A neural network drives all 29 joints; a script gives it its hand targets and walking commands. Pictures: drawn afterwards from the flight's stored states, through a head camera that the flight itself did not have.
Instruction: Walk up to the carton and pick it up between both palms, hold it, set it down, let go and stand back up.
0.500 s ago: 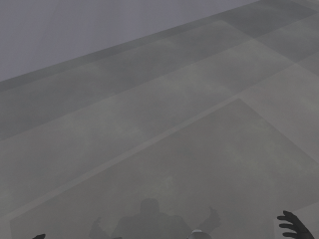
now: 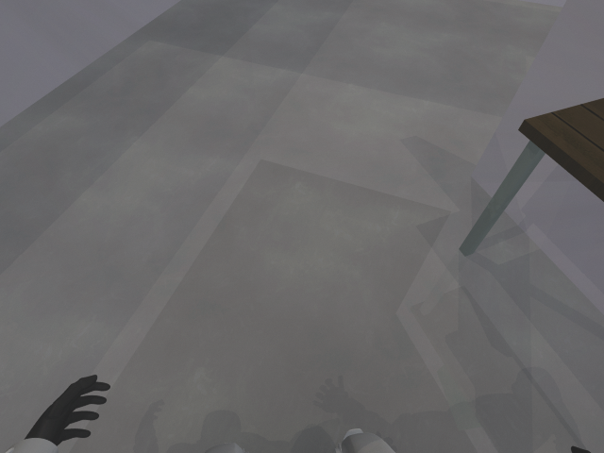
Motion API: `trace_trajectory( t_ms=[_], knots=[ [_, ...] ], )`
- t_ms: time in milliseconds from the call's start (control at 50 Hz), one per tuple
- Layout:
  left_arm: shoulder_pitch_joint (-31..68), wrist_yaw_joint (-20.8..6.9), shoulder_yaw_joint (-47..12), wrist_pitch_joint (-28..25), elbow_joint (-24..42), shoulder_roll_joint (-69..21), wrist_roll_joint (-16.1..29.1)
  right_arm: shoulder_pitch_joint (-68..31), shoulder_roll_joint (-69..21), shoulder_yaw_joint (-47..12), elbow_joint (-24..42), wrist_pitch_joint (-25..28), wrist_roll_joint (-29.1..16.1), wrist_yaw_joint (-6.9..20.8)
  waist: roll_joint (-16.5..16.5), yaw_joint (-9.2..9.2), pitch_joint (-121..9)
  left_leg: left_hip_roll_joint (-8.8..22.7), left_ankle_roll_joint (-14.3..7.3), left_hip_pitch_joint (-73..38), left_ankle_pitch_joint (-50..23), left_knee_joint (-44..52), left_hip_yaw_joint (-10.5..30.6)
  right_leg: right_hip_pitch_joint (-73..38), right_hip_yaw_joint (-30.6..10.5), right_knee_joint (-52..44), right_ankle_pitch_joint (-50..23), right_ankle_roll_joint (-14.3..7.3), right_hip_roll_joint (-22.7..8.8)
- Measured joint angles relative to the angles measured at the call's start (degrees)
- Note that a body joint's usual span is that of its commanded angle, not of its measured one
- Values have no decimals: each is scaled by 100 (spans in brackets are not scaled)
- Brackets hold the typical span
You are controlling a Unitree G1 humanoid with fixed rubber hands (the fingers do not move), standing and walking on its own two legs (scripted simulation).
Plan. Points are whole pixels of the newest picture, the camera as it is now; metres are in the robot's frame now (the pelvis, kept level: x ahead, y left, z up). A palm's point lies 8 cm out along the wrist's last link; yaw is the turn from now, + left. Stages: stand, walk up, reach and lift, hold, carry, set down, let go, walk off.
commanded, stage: walk up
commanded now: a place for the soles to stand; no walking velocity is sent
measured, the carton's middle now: out of the picture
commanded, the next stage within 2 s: none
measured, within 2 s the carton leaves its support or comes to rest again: neither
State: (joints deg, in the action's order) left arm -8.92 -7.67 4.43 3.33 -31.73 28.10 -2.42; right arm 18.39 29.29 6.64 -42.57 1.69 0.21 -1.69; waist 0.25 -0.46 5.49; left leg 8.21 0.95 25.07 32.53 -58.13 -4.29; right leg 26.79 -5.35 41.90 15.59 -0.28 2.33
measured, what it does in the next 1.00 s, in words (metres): steps to the right, turning right: left foot, then right foot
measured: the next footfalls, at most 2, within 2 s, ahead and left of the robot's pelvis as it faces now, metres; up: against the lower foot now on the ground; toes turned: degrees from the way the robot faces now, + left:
left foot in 0.10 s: +0.11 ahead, +0.12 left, +0.00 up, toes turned -3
right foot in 0.40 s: +0.08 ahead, -0.23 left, +0.00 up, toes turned -30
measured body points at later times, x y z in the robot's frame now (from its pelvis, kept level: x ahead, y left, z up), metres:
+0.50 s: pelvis +0.07 -0.06 +0.00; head +0.10 -0.07 +0.45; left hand +0.39 +0.12 -0.08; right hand -0.09 -0.39 -0.07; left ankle +0.11 +0.10 -0.67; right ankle +0.05 -0.20 -0.71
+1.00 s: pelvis +0.15 -0.16 +0.00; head +0.18 -0.19 +0.45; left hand +0.47 -0.04 -0.09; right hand -0.07 -0.44 -0.08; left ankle +0.30 -0.11 -0.68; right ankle +0.10 -0.26 -0.71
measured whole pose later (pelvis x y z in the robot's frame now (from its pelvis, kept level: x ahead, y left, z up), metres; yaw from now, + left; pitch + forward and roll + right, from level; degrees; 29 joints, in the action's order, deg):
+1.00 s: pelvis +0.15 -0.16 +0.00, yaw -53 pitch -2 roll -1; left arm -17.3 -3.1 3.9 -1.6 -38.5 25.4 -0.5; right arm 18.7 26.7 3.0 -42.2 5.1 0.5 -0.3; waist -0.3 0.6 5.8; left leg 6.9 -2.4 30.3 25.6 -57.6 -2.2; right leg 22.9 -1.0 44.3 19.8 -2.5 3.8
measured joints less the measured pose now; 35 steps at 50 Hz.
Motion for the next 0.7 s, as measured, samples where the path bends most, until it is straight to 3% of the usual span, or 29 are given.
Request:
trace_trajectory(
  t_ms=[60,120,160,240,300,380,420,480,520,560,600,640,700],
  knots=[
    [-9,-4,-117,80,98,-107,-12,47,-138,-87,141,123,33,20,24,94,4,-291,-58,145,-298,707,61,-32,-301,-114,-98,-25,238],
    [-64,-25,-164,173,99,-193,-62,323,-287,-168,308,307,151,5,-81,93,-94,-484,-186,-63,-1322,1415,-16,68,-542,207,333,-182,376],
    [-149,10,-166,180,-54,-222,-111,478,-383,-225,363,367,211,-15,-168,13,-225,-324,-152,-209,-1285,1460,-289,372,-367,915,624,-133,343],
    [-250,-87,-83,87,-341,-147,-41,573,-425,-300,283,456,228,33,-309,-180,-264,-19,-22,-784,-1224,1994,-831,657,217,1554,487,122,-188],
    [-224,-178,-19,57,-434,-103,31,735,-275,-255,268,485,241,89,-300,-255,-217,202,113,-1200,-1225,2281,-1169,423,428,1010,431,167,-565],
    [-58,-157,15,-32,-509,0,112,864,-21,-124,248,374,206,154,-224,-312,-196,594,309,-1382,-917,2007,-1504,-50,597,76,584,-62,-660],
    [33,-64,50,-124,-506,44,129,895,66,-49,242,283,176,175,-147,-322,-159,860,99,-1137,-768,1231,-1346,-235,633,-201,191,-93,-481],
    [0,143,27,-231,-494,-31,220,616,80,-95,128,173,24,168,-128,-285,-58,384,-156,-344,-325,-313,-237,-126,423,220,207,11,-308],
    [-121,215,-57,-214,-519,-99,238,428,14,-162,122,250,6,168,-108,-208,-67,111,-236,-88,-79,-212,27,-165,261,247,320,-25,-203],
    [-254,214,-108,-192,-540,-154,214,329,-93,-204,167,369,32,181,-128,-82,-112,-108,-279,-13,-194,427,86,-157,65,321,395,-16,-114],
    [-402,200,-135,-142,-548,-172,171,356,-180,-239,252,508,87,170,-220,39,-160,-326,-283,-188,-869,1174,6,-73,-182,648,620,-72,-54],
    [-559,236,-97,-87,-669,-227,99,437,-265,-300,333,597,193,158,-278,67,-271,-217,-21,-294,-918,1061,-201,214,-244,1438,1023,-125,49],
    [-569,240,-101,-140,-937,-278,102,468,-345,-397,306,615,244,139,-253,-13,-219,47,149,-688,-658,1202,-466,513,228,2076,1076,-9,-125]
  ],
)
